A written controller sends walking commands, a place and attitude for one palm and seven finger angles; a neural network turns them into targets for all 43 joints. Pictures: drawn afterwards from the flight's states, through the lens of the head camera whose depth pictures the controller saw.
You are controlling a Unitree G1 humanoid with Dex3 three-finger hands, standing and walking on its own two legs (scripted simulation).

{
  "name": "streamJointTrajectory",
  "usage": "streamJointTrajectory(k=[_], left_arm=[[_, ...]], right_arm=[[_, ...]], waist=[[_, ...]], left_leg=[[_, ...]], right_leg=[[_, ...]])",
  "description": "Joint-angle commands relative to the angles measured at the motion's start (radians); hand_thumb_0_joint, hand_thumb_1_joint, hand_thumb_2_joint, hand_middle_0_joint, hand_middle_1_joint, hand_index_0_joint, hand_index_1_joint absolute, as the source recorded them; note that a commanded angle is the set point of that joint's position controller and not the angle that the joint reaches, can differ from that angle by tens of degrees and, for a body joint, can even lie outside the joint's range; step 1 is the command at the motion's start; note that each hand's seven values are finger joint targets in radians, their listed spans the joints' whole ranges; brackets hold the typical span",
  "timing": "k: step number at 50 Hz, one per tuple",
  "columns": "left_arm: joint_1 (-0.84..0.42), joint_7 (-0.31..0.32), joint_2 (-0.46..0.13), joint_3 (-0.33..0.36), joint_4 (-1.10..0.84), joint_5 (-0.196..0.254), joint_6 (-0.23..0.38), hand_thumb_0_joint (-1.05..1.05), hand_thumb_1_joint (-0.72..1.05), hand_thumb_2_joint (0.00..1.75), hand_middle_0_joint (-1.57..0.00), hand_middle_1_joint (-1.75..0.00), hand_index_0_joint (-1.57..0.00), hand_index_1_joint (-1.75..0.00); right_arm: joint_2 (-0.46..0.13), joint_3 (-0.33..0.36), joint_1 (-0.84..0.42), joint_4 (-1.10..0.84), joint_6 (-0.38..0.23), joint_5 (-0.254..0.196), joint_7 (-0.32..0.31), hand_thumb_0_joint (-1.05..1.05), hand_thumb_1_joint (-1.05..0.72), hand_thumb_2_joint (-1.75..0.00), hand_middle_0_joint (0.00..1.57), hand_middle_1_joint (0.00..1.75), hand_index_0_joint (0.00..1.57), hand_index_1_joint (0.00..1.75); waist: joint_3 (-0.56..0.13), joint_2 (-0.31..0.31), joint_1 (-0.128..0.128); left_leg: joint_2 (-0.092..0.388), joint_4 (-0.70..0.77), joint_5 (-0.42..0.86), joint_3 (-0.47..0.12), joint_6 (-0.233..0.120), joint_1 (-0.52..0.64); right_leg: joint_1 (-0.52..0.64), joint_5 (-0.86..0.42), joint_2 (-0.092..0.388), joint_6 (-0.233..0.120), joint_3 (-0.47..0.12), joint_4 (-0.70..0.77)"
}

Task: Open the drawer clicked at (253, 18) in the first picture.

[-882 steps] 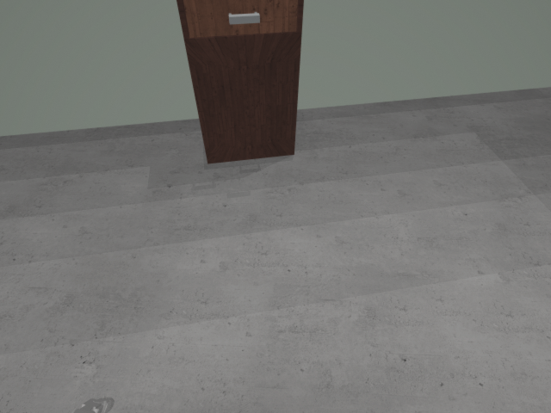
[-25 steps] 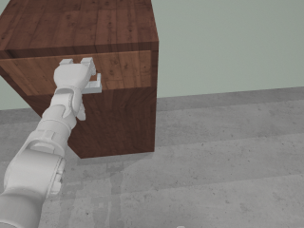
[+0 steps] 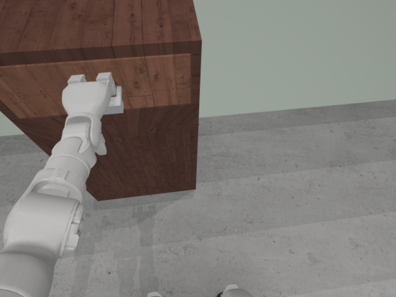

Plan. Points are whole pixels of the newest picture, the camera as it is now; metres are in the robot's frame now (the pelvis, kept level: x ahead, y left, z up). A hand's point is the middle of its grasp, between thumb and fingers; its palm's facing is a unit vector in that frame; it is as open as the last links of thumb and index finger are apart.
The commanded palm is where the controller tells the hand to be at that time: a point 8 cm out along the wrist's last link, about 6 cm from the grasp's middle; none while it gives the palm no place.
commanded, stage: lower the fingers behind the handle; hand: left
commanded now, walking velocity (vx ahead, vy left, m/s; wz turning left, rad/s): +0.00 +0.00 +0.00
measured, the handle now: (96, 99) +0.56 +0.20 +0.02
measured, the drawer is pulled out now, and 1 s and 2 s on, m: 0.00 0.00 0.02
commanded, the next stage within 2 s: close the thumb around the handle in 0.80 s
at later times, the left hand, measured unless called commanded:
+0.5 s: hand (99, 124) +0.50 +0.19 +0.01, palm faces -0.04 -0.01 -1.00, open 13.9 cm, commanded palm +0.48 +0.19 +0.06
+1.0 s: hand (100, 124) +0.50 +0.19 +0.01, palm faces -0.05 -0.01 -1.00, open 13.7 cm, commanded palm +0.48 +0.18 +0.06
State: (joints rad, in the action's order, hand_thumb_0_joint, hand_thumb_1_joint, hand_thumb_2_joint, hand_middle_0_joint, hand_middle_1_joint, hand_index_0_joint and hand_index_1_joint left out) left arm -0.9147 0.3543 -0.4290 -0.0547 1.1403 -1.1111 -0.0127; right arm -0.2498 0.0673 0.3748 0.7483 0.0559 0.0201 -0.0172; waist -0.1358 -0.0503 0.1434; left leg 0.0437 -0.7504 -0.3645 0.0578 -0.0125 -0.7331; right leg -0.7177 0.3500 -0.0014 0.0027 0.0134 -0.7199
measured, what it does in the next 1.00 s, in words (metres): stands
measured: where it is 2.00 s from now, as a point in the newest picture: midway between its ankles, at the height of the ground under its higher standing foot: outside the picture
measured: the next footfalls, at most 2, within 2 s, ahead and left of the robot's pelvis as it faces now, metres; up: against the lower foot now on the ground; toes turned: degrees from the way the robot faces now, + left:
none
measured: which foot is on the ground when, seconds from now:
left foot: down 0.00-1.00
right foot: down 0.00-1.00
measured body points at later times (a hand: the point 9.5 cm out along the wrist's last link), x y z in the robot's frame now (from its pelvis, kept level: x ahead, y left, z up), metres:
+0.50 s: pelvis +0.00 +0.00 -0.01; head +0.11 +0.00 +0.42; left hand +0.49 +0.19 +0.06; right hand -0.01 -0.27 -0.14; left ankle -0.02 +0.11 -0.71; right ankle -0.02 -0.12 -0.71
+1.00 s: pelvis -0.01 +0.00 -0.01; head +0.11 +0.00 +0.42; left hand +0.49 +0.19 +0.06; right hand -0.02 -0.27 -0.14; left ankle -0.02 +0.11 -0.71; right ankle -0.02 -0.12 -0.71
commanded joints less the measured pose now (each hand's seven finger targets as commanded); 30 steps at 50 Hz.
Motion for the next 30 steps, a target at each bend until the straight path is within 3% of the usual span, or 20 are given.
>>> streamJointTrajectory(k=[1, 6, 8, 10, 11, 13, 15, 19, 20, 22, 24, 30], left_arm=[[-0.417, 0.030, -0.220, 0.042, -0.160, 0.007, -0.029, 0.00, -0.50, 0.30, -0.30, -1.20, -0.30, -1.20], [-0.418, 0.010, -0.219, 0.037, -0.180, 0.014, 0.009, 0.00, -0.50, 0.30, -0.30, -1.20, -0.30, -1.20], [-0.446, 0.017, -0.240, 0.053, -0.223, 0.008, 0.035, 0.00, -0.50, 0.30, -0.30, -1.20, -0.30, -1.20], [-0.428, 0.034, -0.209, 0.044, -0.230, 0.002, 0.052, 0.00, -0.50, 0.30, -0.30, -1.20, -0.30, -1.20], [-0.405, 0.044, -0.222, 0.061, -0.219, -0.001, 0.052, 0.00, -0.50, 0.30, -0.30, -1.20, -0.30, -1.20], [-0.425, 0.058, -0.166, 0.020, -0.211, -0.002, 0.043, 0.00, -0.50, 0.30, -0.30, -1.20, -0.30, -1.20], [-0.403, 0.074, -0.180, 0.036, -0.174, -0.008, 0.020, 0.00, -0.50, 0.30, -0.30, -1.20, -0.30, -1.20], [-0.444, 0.081, -0.168, 0.016, -0.154, -0.009, -0.018, 0.00, -0.50, 0.30, -0.30, -1.20, -0.30, -1.20], [-0.447, 0.079, -0.166, 0.013, -0.154, -0.006, -0.024, 0.00, -0.50, 0.30, -0.30, -1.20, -0.30, -1.20], [-0.448, 0.073, -0.189, 0.033, -0.183, 0.001, -0.025, 0.00, -0.50, 0.30, -0.30, -1.20, -0.30, -1.20], [-0.448, 0.061, -0.180, 0.017, -0.160, 0.002, -0.031, 0.00, -0.50, 0.30, -0.30, -1.20, -0.30, -1.20], [-0.431, 0.043, -0.187, 0.022, -0.161, 0.010, -0.013, 0.00, -0.50, 0.30, -0.30, -1.20, -0.30, -1.20]], right_arm=[[-0.163, 0.056, 0.144, -0.045, -0.011, 0.001, -0.009, 0.00, -0.90, -0.90, 0.20, 0.30, 0.20, 0.30], [-0.163, 0.054, 0.145, -0.049, -0.013, 0.000, -0.018, 0.00, -0.90, -0.90, 0.20, 0.30, 0.20, 0.30], [-0.163, 0.055, 0.146, -0.047, -0.015, 0.005, -0.021, 0.00, -0.90, -0.90, 0.20, 0.30, 0.20, 0.30], [-0.157, 0.062, 0.152, -0.041, -0.021, 0.010, -0.017, 0.00, -0.90, -0.90, 0.20, 0.30, 0.20, 0.30], [-0.158, 0.060, 0.152, -0.041, -0.020, 0.012, -0.015, 0.00, -0.90, -0.90, 0.20, 0.30, 0.20, 0.30], [-0.155, 0.062, 0.152, -0.035, -0.021, 0.015, -0.008, 0.00, -0.90, -0.90, 0.20, 0.30, 0.20, 0.30], [-0.158, 0.063, 0.154, -0.027, -0.019, 0.014, -0.001, 0.00, -0.90, -0.90, 0.20, 0.30, 0.20, 0.30], [-0.161, 0.061, 0.153, -0.027, -0.015, 0.014, 0.001, 0.00, -0.90, -0.90, 0.20, 0.30, 0.20, 0.30], [-0.160, 0.058, 0.153, -0.027, -0.014, 0.013, 0.001, 0.00, -0.90, -0.90, 0.20, 0.30, 0.20, 0.30], [-0.160, 0.059, 0.152, -0.033, -0.013, 0.014, 0.000, 0.00, -0.90, -0.90, 0.20, 0.30, 0.20, 0.30], [-0.159, 0.056, 0.153, -0.033, -0.009, 0.011, -0.004, 0.00, -0.90, -0.90, 0.20, 0.30, 0.20, 0.30], [-0.160, 0.050, 0.151, -0.043, -0.012, 0.008, -0.012, 0.00, -0.90, -0.90, 0.20, 0.30, 0.20, 0.30]], waist=[[-0.446, 0.011, 0.008], [-0.414, 0.006, 0.013], [-0.441, -0.027, 0.010], [-0.451, -0.033, 0.015], [-0.458, -0.022, 0.003], [-0.455, -0.043, 0.020], [-0.439, -0.043, 0.014], [-0.449, -0.032, 0.033], [-0.452, -0.038, 0.029], [-0.495, -0.049, 0.017], [-0.472, -0.029, 0.033], [-0.445, -0.009, 0.025]], left_leg=[[-0.049, 0.016, 0.455, -0.018, -0.025, 0.284], [-0.050, 0.012, 0.418, -0.024, -0.028, 0.271], [-0.047, 0.002, 0.443, -0.033, -0.025, 0.284], [-0.043, -0.019, 0.464, -0.035, -0.024, 0.300], [-0.044, -0.024, 0.470, -0.038, -0.022, 0.287], [-0.041, -0.037, 0.492, -0.043, -0.018, 0.295], [-0.038, -0.041, 0.473, -0.044, -0.016, 0.282], [-0.039, -0.046, 0.444, -0.045, -0.018, 0.267], [-0.041, -0.046, 0.442, -0.044, -0.018, 0.264], [-0.041, -0.050, 0.466, -0.044, -0.018, 0.286], [-0.041, -0.049, 0.454, -0.046, -0.021, 0.274], [-0.044, -0.037, 0.402, -0.043, -0.025, 0.244]], right_leg=[[0.208, -0.433, -0.057, -0.021, 0.012, 0.047], [0.184, -0.400, -0.056, -0.022, 0.008, 0.049], [0.166, -0.397, -0.056, -0.027, 0.012, 0.030], [0.133, -0.397, -0.058, -0.025, 0.016, 0.019], [0.136, -0.396, -0.059, -0.026, 0.018, 0.007], [0.099, -0.390, -0.060, -0.029, 0.024, -0.001], [0.077, -0.368, -0.062, -0.029, 0.028, -0.007], [0.073, -0.360, -0.060, -0.027, 0.026, -0.010], [0.076, -0.360, -0.061, -0.028, 0.026, -0.011], [0.103, -0.381, -0.060, -0.028, 0.023, -0.015], [0.096, -0.376, -0.060, -0.025, 0.023, -0.008], [0.108, -0.353, -0.060, -0.025, 0.021, -0.001]])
